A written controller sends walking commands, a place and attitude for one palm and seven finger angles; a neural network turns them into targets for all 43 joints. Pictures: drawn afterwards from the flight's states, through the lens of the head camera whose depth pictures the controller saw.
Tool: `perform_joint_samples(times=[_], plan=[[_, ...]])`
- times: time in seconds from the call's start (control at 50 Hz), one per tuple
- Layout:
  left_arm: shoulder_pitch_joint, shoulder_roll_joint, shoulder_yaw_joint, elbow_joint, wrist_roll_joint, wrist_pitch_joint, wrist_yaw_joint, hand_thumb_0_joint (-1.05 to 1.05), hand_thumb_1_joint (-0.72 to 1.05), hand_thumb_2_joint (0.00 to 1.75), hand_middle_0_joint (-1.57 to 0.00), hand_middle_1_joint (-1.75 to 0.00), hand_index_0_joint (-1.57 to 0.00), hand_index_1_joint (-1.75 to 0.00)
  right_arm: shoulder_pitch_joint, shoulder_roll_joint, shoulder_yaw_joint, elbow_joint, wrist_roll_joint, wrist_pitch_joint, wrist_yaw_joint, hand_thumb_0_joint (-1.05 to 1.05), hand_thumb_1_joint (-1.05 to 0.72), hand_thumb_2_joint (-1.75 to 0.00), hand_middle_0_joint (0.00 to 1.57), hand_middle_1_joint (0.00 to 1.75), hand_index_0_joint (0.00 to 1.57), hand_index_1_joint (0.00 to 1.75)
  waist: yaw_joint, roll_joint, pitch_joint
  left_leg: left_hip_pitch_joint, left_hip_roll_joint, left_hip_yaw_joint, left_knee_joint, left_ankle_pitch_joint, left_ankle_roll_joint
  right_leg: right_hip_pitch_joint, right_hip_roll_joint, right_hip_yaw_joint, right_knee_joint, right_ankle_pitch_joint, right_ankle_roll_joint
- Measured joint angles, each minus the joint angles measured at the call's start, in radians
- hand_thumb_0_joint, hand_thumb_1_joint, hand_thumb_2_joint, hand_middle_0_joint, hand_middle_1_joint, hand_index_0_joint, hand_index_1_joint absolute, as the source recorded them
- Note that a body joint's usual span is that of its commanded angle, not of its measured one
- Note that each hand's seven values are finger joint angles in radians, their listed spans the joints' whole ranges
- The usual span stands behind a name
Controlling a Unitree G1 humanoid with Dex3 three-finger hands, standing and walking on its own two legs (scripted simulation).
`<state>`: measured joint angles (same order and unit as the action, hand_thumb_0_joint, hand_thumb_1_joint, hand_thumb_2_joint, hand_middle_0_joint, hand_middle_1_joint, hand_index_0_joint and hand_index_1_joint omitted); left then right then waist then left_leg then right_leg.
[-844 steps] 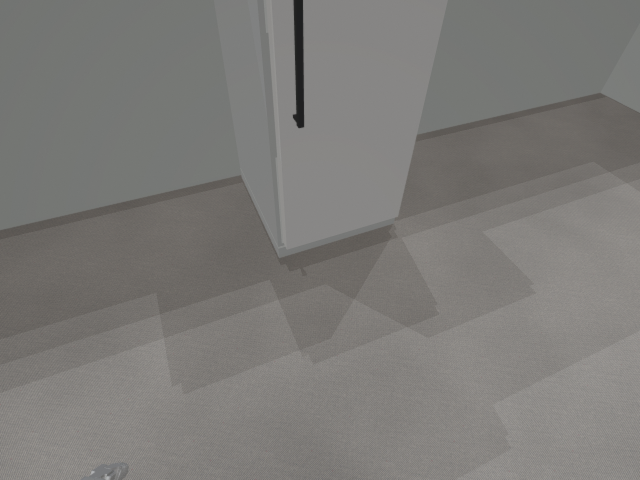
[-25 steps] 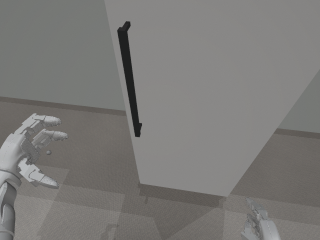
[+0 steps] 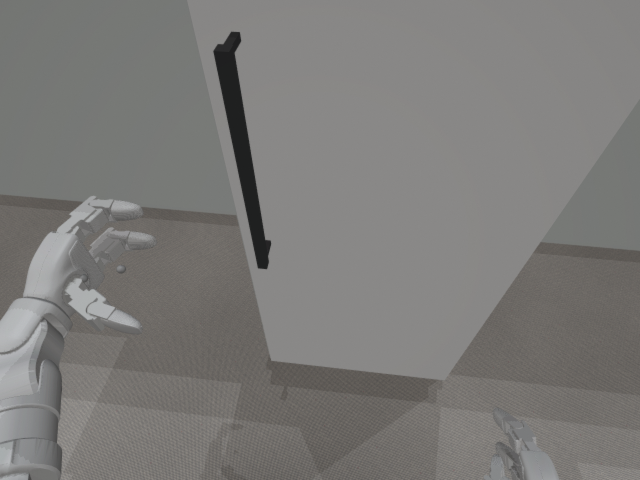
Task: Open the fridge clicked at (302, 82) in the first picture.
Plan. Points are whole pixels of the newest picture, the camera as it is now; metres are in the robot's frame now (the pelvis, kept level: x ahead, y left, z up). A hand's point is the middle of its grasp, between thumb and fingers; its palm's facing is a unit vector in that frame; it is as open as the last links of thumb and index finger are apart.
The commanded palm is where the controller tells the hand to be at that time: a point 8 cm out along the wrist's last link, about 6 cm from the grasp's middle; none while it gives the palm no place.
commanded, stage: move the hooked fingers beside the handle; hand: left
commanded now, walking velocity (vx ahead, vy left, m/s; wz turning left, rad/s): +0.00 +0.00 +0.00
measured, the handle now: (251, 176) +0.50 +0.13 +0.10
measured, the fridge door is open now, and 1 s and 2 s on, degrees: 0 0 0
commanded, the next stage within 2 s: feel for the door with the fingertips in 1.98 s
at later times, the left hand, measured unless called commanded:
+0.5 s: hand (152, 239) +0.37 +0.23 +0.11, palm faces -0.05 -1.00 -0.03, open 13.9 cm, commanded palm +0.35 +0.28 +0.10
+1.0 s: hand (182, 207) +0.43 +0.21 +0.10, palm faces -0.08 -1.00 -0.01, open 14.0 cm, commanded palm +0.41 +0.26 +0.09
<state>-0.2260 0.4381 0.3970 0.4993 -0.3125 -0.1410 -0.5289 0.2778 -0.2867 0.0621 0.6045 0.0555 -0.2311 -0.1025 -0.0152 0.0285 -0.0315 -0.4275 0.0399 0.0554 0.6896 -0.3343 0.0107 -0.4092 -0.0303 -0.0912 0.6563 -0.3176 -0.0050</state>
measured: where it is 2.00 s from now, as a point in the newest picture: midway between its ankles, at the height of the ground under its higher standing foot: outside the picture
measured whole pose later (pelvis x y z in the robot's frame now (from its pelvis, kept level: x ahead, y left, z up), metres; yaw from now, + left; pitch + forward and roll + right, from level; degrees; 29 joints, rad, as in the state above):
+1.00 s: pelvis +0.00 +0.00 -0.01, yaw -1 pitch +10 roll -1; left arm -0.65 0.47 0.36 0.93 -0.20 -0.25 -0.42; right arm 0.34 -0.29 0.05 0.63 0.04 -0.09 -0.07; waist -0.08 0.02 -0.05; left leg -0.56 0.05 0.06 0.75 -0.35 0.01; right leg -0.54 -0.02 -0.08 0.71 -0.33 -0.01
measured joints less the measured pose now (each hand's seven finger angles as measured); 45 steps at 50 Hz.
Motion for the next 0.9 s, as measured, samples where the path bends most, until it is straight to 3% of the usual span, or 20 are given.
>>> perform_joint_samples(times=[0.12, 0.28, 0.46, 0.7, 0.9], plan=[[0.015, 0.000, 0.013, -0.009, 0.001, -0.013, 0.022, -0.01, -0.49, 0.30, -0.30, -1.20, -0.30, -1.20, 0.030, -0.003, -0.010, -0.011, -0.001, 0.014, 0.011, 0.01, -0.90, -0.90, 0.20, 0.30, 0.20, 0.30, -0.003, 0.003, -0.006, -0.003, 0.003, 0.007, -0.001, -0.005, 0.000, -0.005, 0.003, 0.008, -0.002, -0.002, 0.001], [-0.047, -0.026, -0.041, 0.021, 0.016, -0.023, 0.036, -0.01, -0.50, 0.30, -0.30, -1.20, -0.30, -1.20, 0.030, -0.007, -0.015, 0.010, 0.000, 0.028, 0.008, 0.01, -0.90, -0.90, 0.20, 0.30, 0.20, 0.30, 0.004, 0.008, -0.003, -0.019, -0.004, -0.003, 0.005, -0.006, 0.003, -0.016, -0.003, -0.002, 0.002, -0.005, 0.003], [-0.133, -0.033, -0.044, 0.106, 0.047, -0.036, 0.083, -0.01, -0.50, 0.30, -0.30, -1.20, -0.30, -1.20, 0.010, 0.008, -0.006, 0.003, -0.007, 0.055, 0.017, 0.01, -0.90, -0.90, 0.20, 0.30, 0.20, 0.30, -0.013, -0.001, -0.008, -0.027, -0.002, 0.004, 0.002, -0.005, 0.000, -0.031, -0.002, 0.005, 0.009, -0.007, 0.001], [-0.232, -0.004, -0.049, 0.231, 0.054, -0.058, 0.067, -0.01, -0.50, 0.30, -0.30, -1.20, -0.30, -1.20, 0.034, -0.007, -0.014, 0.013, -0.004, 0.096, 0.022, 0.01, -0.90, -0.90, 0.20, 0.30, 0.20, 0.30, -0.018, 0.000, -0.011, -0.061, 0.002, -0.003, 0.023, -0.011, -0.002, -0.061, 0.001, 0.000, 0.025, -0.013, -0.002], [-0.357, 0.001, -0.053, 0.341, 0.088, -0.104, 0.098, -0.01, -0.50, 0.30, -0.30, -1.20, -0.30, -1.20, 0.044, -0.007, -0.017, 0.030, -0.011, 0.123, 0.028, 0.01, -0.90, -0.90, 0.20, 0.30, 0.20, 0.30, -0.046, -0.011, -0.009, -0.109, 0.005, -0.002, 0.045, -0.014, -0.002, -0.110, 0.003, 0.002, 0.045, -0.014, -0.003]])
